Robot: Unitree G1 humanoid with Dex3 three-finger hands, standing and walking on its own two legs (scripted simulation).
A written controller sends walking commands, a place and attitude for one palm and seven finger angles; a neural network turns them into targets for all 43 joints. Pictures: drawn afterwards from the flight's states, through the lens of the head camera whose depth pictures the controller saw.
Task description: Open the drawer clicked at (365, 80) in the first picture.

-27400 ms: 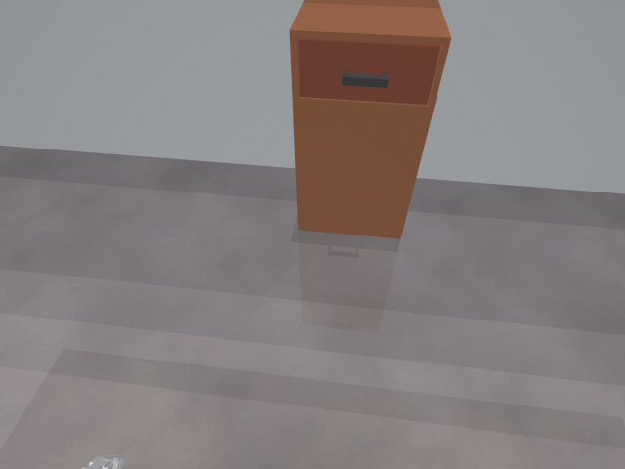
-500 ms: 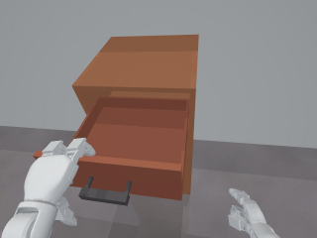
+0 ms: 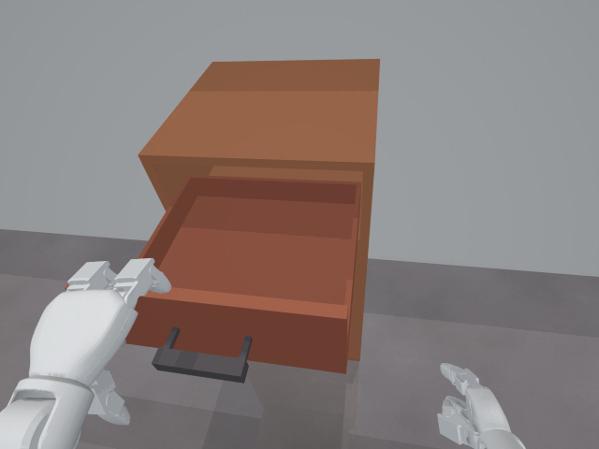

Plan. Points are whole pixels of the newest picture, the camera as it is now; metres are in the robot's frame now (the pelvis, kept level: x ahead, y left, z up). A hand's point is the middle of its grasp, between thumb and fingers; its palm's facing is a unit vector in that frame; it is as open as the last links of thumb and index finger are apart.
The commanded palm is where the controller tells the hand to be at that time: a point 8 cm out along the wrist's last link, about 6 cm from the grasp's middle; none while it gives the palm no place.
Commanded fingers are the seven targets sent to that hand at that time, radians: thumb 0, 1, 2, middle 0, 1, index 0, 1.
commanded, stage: draw the hand back to the body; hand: left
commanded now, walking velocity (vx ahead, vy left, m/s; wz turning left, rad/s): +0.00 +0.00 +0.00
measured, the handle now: (205, 351) +0.25 +0.20 -0.04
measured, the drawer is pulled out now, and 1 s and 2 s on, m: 0.30 0.30 0.30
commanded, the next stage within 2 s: step back with the hand held close in 1.12 s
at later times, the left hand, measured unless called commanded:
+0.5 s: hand (130, 303) +0.22 +0.21 +0.16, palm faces +0.36 -0.85 -0.38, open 12.3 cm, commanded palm +0.16 +0.26 +0.18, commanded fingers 0.00 0.20 0.60 -0.25 -0.75 -0.25 -0.75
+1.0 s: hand (111, 321) +0.20 +0.22 +0.16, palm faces +0.41 -0.81 -0.42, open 8.0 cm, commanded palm +0.14 +0.27 +0.18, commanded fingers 0.00 0.90 0.90 -0.20 -0.30 -0.20 -0.30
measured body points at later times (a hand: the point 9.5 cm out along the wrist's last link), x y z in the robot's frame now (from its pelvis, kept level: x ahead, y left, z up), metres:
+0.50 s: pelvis +0.03 -0.01 +0.00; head +0.03 -0.03 +0.45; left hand +0.19 +0.25 +0.18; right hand +0.22 -0.22 -0.08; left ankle -0.02 +0.10 -0.74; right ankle -0.01 -0.11 -0.74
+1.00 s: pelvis +0.02 -0.02 +0.00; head +0.02 -0.04 +0.45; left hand +0.17 +0.26 +0.18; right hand +0.23 -0.22 -0.08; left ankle -0.02 +0.10 -0.74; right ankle -0.01 -0.11 -0.74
